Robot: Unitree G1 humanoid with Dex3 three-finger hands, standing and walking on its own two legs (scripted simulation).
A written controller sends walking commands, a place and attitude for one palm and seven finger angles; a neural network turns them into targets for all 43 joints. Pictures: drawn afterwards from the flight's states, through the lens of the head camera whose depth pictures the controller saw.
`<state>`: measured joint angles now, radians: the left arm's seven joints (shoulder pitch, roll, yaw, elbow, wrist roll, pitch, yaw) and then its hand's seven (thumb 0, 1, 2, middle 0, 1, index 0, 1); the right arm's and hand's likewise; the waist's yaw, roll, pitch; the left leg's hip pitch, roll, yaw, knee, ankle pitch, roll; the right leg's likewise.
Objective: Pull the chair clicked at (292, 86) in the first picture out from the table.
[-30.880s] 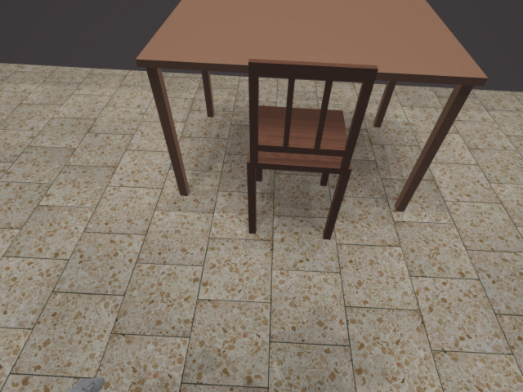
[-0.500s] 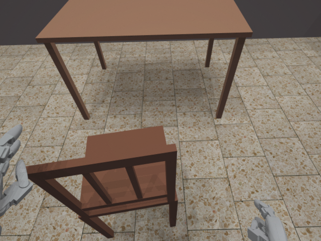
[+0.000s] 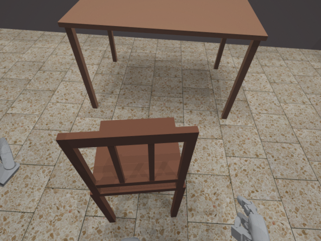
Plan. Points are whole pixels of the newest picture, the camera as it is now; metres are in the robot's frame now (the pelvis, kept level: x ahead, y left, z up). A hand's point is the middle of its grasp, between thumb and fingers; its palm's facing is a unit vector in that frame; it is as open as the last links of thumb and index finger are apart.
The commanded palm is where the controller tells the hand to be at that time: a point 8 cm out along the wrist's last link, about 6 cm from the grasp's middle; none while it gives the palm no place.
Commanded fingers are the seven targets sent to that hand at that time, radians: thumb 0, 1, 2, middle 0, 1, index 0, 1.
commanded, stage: step back with the hand held close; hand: left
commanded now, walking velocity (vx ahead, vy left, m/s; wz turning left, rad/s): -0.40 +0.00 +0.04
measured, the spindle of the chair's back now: (117, 164) +0.35 +0.17 -0.10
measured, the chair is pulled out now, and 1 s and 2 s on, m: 0.63 0.63 0.63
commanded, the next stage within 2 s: stop stepping back and stand still in 0.92 s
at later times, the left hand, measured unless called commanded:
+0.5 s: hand (12, 174) +0.18 +0.26 +0.18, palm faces +0.45 -0.71 -0.54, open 7.4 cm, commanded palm +0.11 +0.29 +0.19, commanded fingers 0.00 0.90 0.90 -0.20 -0.30 -0.20 -0.30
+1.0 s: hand (1, 226) +0.11 +0.22 +0.19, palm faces +0.37 -0.74 -0.56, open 7.4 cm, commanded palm +0.04 +0.27 +0.19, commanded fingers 0.00 0.90 0.90 -0.20 -0.30 -0.20 -0.30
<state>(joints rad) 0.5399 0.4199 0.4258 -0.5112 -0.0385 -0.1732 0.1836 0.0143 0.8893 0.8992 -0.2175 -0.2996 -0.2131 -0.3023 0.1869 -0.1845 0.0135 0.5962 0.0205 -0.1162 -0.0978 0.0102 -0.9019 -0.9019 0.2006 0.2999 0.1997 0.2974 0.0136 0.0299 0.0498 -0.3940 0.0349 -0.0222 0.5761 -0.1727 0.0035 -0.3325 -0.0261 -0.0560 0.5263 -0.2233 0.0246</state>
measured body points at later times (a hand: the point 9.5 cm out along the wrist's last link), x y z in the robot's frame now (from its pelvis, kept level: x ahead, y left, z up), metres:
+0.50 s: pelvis -0.02 -0.02 -0.01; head +0.02 +0.00 +0.44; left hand +0.15 +0.29 +0.21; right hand +0.16 -0.24 -0.10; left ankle +0.09 +0.12 -0.73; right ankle +0.02 -0.14 -0.73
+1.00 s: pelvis -0.10 -0.03 +0.00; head -0.04 -0.01 +0.45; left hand +0.08 +0.26 +0.22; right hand +0.09 -0.24 -0.08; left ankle -0.04 +0.12 -0.73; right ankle -0.11 -0.17 -0.72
